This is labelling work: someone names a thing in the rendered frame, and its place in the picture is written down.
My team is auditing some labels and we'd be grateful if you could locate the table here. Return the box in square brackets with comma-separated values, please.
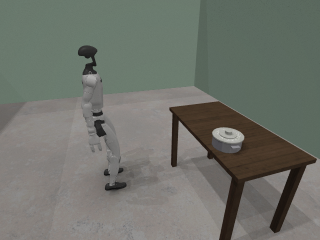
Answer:
[169, 101, 317, 240]

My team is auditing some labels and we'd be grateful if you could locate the right robot forearm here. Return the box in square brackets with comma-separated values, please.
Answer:
[82, 104, 97, 136]

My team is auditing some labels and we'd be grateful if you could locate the robot torso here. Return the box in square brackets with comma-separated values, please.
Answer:
[82, 71, 106, 128]

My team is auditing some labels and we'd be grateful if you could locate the left robot shin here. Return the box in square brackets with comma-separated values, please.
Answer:
[106, 149, 112, 170]

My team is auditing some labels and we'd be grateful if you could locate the robot right hand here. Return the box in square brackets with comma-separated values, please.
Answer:
[88, 134, 102, 153]

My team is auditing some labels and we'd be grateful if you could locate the robot right upper arm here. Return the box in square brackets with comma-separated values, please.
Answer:
[81, 75, 97, 109]

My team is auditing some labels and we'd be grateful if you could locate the lid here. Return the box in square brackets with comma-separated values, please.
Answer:
[212, 127, 245, 144]

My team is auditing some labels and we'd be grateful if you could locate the knob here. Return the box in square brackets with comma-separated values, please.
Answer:
[225, 129, 232, 135]

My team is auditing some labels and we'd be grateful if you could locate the pot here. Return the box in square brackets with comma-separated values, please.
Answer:
[211, 136, 242, 154]

